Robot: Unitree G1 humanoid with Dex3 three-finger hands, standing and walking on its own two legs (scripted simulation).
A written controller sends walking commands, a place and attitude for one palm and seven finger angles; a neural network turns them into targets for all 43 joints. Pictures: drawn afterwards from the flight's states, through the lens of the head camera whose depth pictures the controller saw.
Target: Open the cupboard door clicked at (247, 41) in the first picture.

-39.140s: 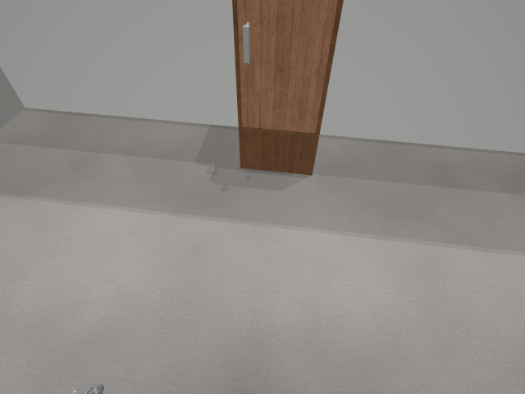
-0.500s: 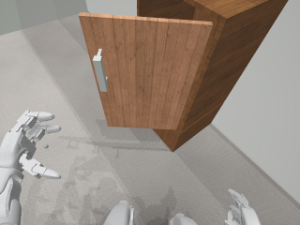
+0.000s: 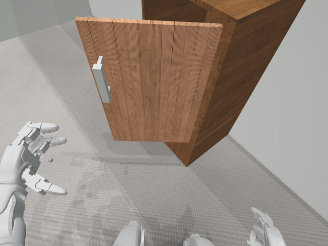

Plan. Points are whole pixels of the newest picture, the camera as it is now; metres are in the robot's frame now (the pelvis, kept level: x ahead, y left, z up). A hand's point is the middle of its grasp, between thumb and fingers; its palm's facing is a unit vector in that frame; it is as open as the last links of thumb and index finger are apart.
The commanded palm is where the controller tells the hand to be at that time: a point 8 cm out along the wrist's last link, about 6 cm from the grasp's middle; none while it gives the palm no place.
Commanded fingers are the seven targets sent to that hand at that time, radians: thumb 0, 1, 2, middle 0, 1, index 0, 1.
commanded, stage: move the hooked fingers beside the handle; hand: left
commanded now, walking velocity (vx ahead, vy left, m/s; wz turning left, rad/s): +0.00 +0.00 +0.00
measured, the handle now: (103, 80) +0.57 +0.22 +0.03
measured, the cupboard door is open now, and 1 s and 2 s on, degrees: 51 51 51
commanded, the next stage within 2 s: none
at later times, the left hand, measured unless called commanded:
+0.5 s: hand (59, 136) +0.35 +0.28 +0.05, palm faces +0.05 -1.00 -0.01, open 14.0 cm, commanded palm +0.33 +0.32 +0.05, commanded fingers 0.00 -0.50 0.30 -0.30 -1.20 -0.30 -1.20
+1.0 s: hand (69, 115) +0.41 +0.27 +0.05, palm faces +0.06 -1.00 -0.01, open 14.0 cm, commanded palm +0.39 +0.32 +0.05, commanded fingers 0.00 -0.50 0.30 -0.30 -1.20 -0.30 -1.20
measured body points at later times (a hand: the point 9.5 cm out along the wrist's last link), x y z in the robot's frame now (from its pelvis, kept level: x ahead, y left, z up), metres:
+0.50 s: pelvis -0.01 +0.00 -0.01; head +0.07 +0.02 +0.44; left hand +0.34 +0.33 +0.05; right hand +0.12 -0.26 -0.10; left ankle +0.05 +0.11 -0.66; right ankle +0.00 -0.11 -0.66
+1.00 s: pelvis +0.00 +0.01 -0.01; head +0.10 +0.03 +0.43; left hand +0.40 +0.33 +0.05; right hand +0.07 -0.26 -0.11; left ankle +0.05 +0.11 -0.66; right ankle +0.00 -0.11 -0.66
